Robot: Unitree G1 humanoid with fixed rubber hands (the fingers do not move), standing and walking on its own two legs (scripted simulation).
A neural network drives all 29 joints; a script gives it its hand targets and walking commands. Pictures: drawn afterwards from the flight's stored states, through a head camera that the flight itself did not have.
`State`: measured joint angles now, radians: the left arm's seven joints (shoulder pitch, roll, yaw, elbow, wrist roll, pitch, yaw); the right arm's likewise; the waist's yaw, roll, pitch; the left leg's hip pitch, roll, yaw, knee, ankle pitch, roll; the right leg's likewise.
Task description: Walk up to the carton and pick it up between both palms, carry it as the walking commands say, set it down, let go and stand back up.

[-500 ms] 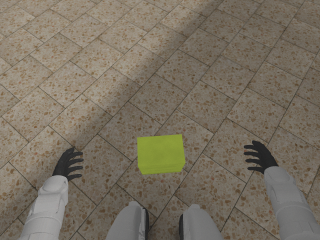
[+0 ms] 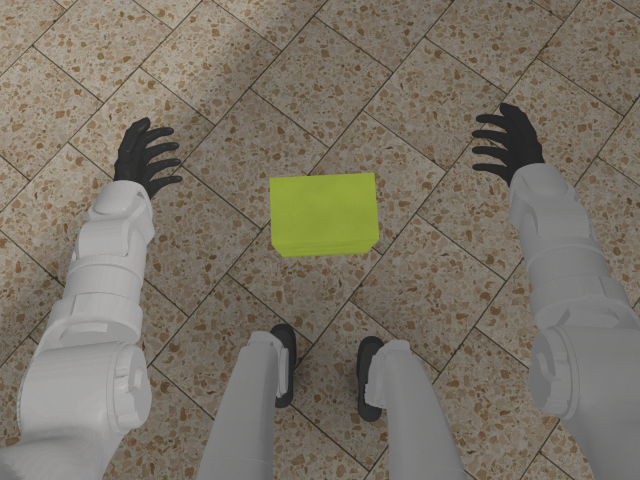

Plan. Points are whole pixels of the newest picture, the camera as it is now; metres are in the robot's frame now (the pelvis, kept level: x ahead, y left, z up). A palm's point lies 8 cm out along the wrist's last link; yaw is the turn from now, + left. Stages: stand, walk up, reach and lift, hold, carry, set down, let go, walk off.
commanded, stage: reach and lift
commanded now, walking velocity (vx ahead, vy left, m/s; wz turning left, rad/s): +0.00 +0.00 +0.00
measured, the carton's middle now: (323, 220) +0.49 +0.02 -0.55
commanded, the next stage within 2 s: none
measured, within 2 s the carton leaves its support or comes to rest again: neither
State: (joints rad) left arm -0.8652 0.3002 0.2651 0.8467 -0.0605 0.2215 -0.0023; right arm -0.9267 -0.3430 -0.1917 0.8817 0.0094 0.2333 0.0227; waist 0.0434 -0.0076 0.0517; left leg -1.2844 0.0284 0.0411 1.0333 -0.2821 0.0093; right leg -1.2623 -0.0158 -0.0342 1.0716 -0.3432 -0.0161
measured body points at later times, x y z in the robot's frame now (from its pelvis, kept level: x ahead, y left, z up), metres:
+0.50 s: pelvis +0.01 +0.01 -0.04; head +0.31 +0.01 +0.30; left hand +0.51 +0.23 -0.15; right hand +0.53 -0.19 -0.15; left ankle +0.10 +0.12 -0.64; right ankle +0.07 -0.11 -0.64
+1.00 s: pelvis -0.03 +0.00 -0.19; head +0.30 +0.00 +0.12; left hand +0.51 +0.23 -0.31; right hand +0.53 -0.19 -0.30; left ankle +0.09 +0.12 -0.64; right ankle +0.07 -0.11 -0.64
